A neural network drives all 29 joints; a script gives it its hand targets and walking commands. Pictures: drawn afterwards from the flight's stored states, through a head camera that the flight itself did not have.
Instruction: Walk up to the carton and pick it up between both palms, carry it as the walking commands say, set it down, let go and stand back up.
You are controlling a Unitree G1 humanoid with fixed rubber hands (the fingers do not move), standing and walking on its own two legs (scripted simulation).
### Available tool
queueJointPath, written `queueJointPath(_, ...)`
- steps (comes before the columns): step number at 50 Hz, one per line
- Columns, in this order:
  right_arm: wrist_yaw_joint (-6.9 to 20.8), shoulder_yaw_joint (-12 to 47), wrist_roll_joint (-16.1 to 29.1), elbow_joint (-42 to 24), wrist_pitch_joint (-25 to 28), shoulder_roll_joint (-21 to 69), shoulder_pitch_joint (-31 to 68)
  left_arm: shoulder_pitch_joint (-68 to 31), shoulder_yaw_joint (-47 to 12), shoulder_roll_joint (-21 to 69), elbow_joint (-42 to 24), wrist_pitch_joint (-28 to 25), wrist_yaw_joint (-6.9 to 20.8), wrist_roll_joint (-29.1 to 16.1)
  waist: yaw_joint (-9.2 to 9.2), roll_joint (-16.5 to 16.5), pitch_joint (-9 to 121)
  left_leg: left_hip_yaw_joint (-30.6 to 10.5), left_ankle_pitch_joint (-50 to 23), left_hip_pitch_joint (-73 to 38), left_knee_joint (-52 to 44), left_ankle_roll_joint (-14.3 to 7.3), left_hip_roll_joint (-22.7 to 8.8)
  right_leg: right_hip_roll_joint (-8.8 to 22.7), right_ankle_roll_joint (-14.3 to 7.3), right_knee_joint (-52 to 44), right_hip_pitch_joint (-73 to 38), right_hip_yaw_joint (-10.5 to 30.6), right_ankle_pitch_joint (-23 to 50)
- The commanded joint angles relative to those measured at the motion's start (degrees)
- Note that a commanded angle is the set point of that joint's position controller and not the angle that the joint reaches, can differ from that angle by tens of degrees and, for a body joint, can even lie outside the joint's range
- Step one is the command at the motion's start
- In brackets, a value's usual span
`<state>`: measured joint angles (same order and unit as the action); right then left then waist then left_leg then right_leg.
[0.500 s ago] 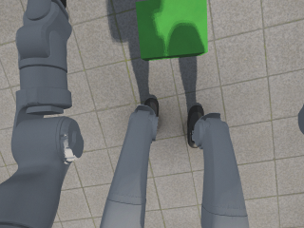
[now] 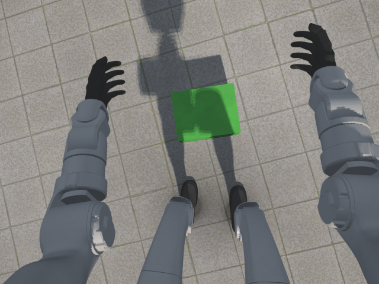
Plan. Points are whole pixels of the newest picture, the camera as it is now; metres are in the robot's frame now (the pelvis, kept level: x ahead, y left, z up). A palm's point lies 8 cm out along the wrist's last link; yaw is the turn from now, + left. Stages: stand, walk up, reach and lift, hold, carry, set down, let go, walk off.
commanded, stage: let go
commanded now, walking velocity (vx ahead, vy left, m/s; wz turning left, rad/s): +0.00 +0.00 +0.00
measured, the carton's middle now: (205, 115) +0.49 +0.04 -0.62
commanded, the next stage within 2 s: stand in 1.18 s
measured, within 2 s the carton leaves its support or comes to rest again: neither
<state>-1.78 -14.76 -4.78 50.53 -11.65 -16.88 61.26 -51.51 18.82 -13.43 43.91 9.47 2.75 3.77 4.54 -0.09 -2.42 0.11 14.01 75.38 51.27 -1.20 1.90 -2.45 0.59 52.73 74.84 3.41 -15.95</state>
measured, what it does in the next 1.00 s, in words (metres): rises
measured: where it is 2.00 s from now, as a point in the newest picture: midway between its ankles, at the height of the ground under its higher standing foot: (213, 215)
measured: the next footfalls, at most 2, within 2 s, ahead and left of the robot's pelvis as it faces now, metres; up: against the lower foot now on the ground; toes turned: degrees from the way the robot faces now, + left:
none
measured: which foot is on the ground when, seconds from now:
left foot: down 0.00-1.00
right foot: down 0.00-1.00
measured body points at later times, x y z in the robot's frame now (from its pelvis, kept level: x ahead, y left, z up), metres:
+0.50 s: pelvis +0.07 +0.00 +0.07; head +0.20 -0.01 +0.50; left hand +0.29 +0.25 -0.02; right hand +0.36 -0.20 -0.03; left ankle +0.07 +0.11 -0.66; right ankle +0.05 -0.12 -0.66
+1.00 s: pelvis +0.06 -0.01 +0.08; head +0.06 -0.01 +0.53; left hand +0.23 +0.23 +0.01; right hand +0.24 -0.24 +0.01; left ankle +0.07 +0.11 -0.66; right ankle +0.05 -0.12 -0.66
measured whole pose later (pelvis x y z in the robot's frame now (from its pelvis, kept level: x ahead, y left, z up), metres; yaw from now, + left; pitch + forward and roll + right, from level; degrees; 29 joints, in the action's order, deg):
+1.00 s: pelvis +0.06 -0.01 +0.08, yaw +1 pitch -8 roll +0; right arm 4.4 -3.0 -0.4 25.0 -7.8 -12.9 -11.4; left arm 11.0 2.7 -12.1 23.6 9.9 5.0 1.8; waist 0.2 0.5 -8.5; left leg -2.7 14.9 5.4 28.2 -0.8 2.1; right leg -1.7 -0.7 28.0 3.6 2.3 -16.5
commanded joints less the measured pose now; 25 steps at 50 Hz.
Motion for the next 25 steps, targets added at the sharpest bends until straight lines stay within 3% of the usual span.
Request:
queueJointPath(1,-1.83,-2.04,-1.89,-15.34,3.71,-5.59,-0.6,1.51,-1.2,-9.16,-10.13,-3.42,1.43,0.26,-0.46,-5.0,56.49,0.2,-26.88,-38.3,-3.9,2.84,1.54,-1.05,1.99,-6.17,-33.79,-1.45,21.61)
queueJointPath(2,-2.05,-1.93,-1.9,-18.88,3.6,-6.45,-0.74,0.01,-1.29,-12.03,-16.58,-4.38,2.12,-0.27,0.34,-2.2,60.61,-1.3,-31.18,-42.37,-4.21,2.6,1.3,-0.83,1.06,-7.08,-34.39,0.08,24.55)
queueJointPath(3,-1.53,1.49,0.85,-19.06,3.59,-2.13,-1.17,2.1,-3.22,-9.51,-11.22,-4.04,2.54,-3.17,-0.17,-4.65,55.18,-1.18,-28.75,-38.13,-4.99,1.42,0.88,-0.76,1.21,-7.43,-34.5,0.15,23.64)
queueJointPath(4,-1.59,-0.63,-0.67,-17.34,3.81,-4.22,-2.0,2.9,-3.13,-11.58,-13.59,-4.24,2.6,-3.09,0.38,-2.8,52.35,-1.01,-27.85,-41.26,-6.58,1.81,1.01,-0.8,1.35,-8.96,-31.62,-1.29,18.46)
queueJointPath(5,-1.92,-0.36,-1.49,-18.93,4.01,-4.39,-9.21,8.64,-2.73,-10.6,-15.13,-4.61,2.55,-1.73,1.2,0.28,58.08,-2.08,-32.35,-48.95,-5.73,2.63,1.08,-0.85,1.1,-9.04,-33.98,-1.19,20.24)
queueJointPath(6,-1.07,2.78,1.55,-21.12,4.85,-0.45,-16.27,16.52,-3.7,-10.03,-16.97,-5.27,2.43,-2.21,2.11,2.2,58.78,-4.0,-40.94,-57.59,-6.68,1.53,0.68,-1.69,0.65,-10.34,-31.13,-1.77,21.18)
queueJointPath(7,-0.97,3.31,2.52,-24.49,5.65,-1.97,-10.0,12.61,-3.68,-9.53,-14.01,-5.38,2.3,-3.31,2.5,-0.93,50.27,-4.07,-39.28,-54.56,-7.2,1.13,0.08,-1.27,0.39,-12.78,-25.24,-0.67,17.79)
queueJointPath(8,-1.38,2.38,0.81,-21.82,5.88,-1.59,-19.27,18.65,-5.3,-8.0,-14.98,-5.83,3.21,-3.86,0.36,-0.19,50.52,-3.38,-35.33,-54.61,-7.97,1.55,0.27,-1.18,-0.13,-13.31,-32.63,-0.69,18.22)
queueJointPath(9,-0.53,4.86,2.7,-23.4,6.71,1.96,-14.32,15.22,-5.38,-7.72,-15.76,-6.54,3.02,-3.63,1.32,0.6,46.88,-4.24,-37.02,-51.82,-8.29,1.02,0.27,-1.19,0.34,-12.9,-30.07,-2.02,20.01)
queueJointPath(10,-0.88,1.55,-0.53,-21.28,7.02,-1.15,-24.23,22.07,-3.82,-7.49,-16.65,-6.62,3.09,-1.89,0.02,0.73,52.21,-4.82,-41.6,-56.52,-7.79,2.17,0.13,-0.48,0.06,-13.68,-35.8,-1.2,25.04)
queueJointPath(11,-0.79,1.71,1.21,-23.88,8.01,-1.31,-24.73,22.07,-7.44,-6.29,-16.37,-6.78,3.49,-4.71,-1.5,0.79,49.75,-4.65,-38.07,-56.3,-7.67,2.0,-0.31,-0.23,0.11,-13.48,-35.06,-1.44,22.66)
queueJointPath(12,-0.46,1.94,0.63,-21.26,8.06,-1.89,-23.07,21.67,-7.12,-5.71,-14.31,-6.85,3.52,-4.67,-2.16,0.69,43.43,-5.64,-36.63,-56.48,-8.03,2.29,-1.29,-0.11,0.19,-14.49,-28.14,-2.19,18.18)
queueJointPath(13,-0.19,3.82,0.58,-24.98,9.25,-1.38,-31.96,32.7,-6.57,-5.72,-15.1,-7.76,3.22,-3.76,-0.29,0.34,48.21,-5.46,-41.72,-61.9,-8.37,1.94,-0.58,-0.97,0.21,-14.19,-35.2,-2.86,23.46)
queueJointPath(14,0.62,6.33,1.88,-18.89,8.47,3.31,-31.7,31.6,-10.03,-4.3,-11.93,-7.5,3.15,-4.68,-0.57,0.98,38.56,-6.15,-36.37,-55.86,-10.15,1.56,-1.12,-0.44,0.07,-15.06,-30.92,-3.83,17.99)
queueJointPath(15,0.56,3.56,0.12,-20.36,9.32,0.46,-36.48,34.34,-9.09,-4.35,-14.82,-8.54,2.73,-2.95,-1.36,2.71,40.83,-5.78,-37.98,-59.18,-11.42,2.74,-1.25,-0.52,-0.39,-16.57,-34.68,-2.77,19.78)
queueJointPath(16,0.92,4.29,1.07,-20.05,9.49,1.58,-35.71,34.84,-8.53,-4.03,-14.02,-8.17,2.22,-3.79,-0.45,1.11,39.12,-6.41,-37.68,-59.54,-10.54,2.27,-1.72,-0.05,-0.41,-16.12,-32.98,-2.26,17.45)
queueJointPath(17,0.64,3.94,1.15,-22.09,10.1,-0.22,-37.99,37.77,-9.76,-3.45,-14.24,-9.11,2.37,-4.61,-3.04,0.59,38.76,-5.06,-36.9,-57.52,-11.68,2.28,-0.94,-0.48,-0.4,-17.45,-38.79,-2.74,21.89)
queueJointPath(18,1.03,4.19,1.1,-21.23,10.21,0.06,-36.44,36.6,-9.78,-3.92,-13.65,-8.74,2.35,-5.05,-3.24,1.09,33.94,-4.41,-25.14,-54.31,-12.95,2.97,-1.11,0.02,-0.38,-17.82,-40.76,-3.37,14.31)
queueJointPath(19,1.28,2.25,-1.65,-22.9,11.05,-0.9,-45.1,42.99,-9.55,-4.76,-19.1,-9.99,2.13,-2.85,-2.93,1.6,36.29,-4.25,-25.41,-58.02,-16.06,3.85,-0.32,-0.14,-1.0,-19.63,-45.85,-3.5,16.73)
queueJointPath(20,1.87,5.47,0.98,-23.02,11.17,0.68,-49.22,46.57,-11.04,-4.05,-18.37,-9.76,1.59,-3.39,-2.85,1.0,36.71,-3.92,-26.68,-60.11,-16.02,3.03,-0.26,-0.37,-1.09,-19.73,-48.65,-2.58,18.26)
queueJointPath(21,2.12,5.7,2.72,-23.94,11.53,-0.32,-44.06,43.54,-10.63,-5.09,-19.44,-10.22,1.09,-4.01,-1.39,1.99,31.53,-3.75,-31.77,-58.83,-15.91,2.43,-0.02,-0.16,-0.71,-20.15,-45.31,-2.32,20.75)
queueJointPath(22,1.9,5.82,3.08,-23.53,12.28,0.1,-45.32,45.78,-10.49,-4.49,-17.54,-10.5,1.13,-4.09,-2.71,-0.53,29.16,-4.27,-34.92,-61.4,-16.2,1.82,-0.25,-0.74,-0.22,-20.96,-43.09,-2.11,22.73)
queueJointPath(23,1.82,4.92,0.66,-22.7,12.77,0.11,-59.94,56.42,-11.58,-2.68,-22.65,-11.44,1.35,-3.81,-3.41,2.77,37.41,-4.92,-42.68,-71.87,-16.51,3.26,-0.68,-1.09,-0.65,-21.17,-50.79,-1.86,25.86)
queueJointPath(24,1.97,6.14,1.93,-21.33,12.5,0.56,-50.74,48.87,-13.01,-2.94,-19.93,-11.09,0.83,-5.97,-3.85,0.37,26.38,-4.54,-34.14,-64.09,-17.26,3.14,-1.17,-0.47,-0.4,-21.84,-46.74,-2.56,20.78)
queueJointPath(25,2.0,6.24,1.52,-21.92,12.51,1.42,-53.8,50.64,-11.35,-4.14,-21.75,-11.07,1.05,-4.0,-4.32,-0.67,23.5,-3.07,-25.58,-62.47,-19.78,2.93,-0.03,-0.12,-0.18,-23.32,-52.35,-3.28,20.1)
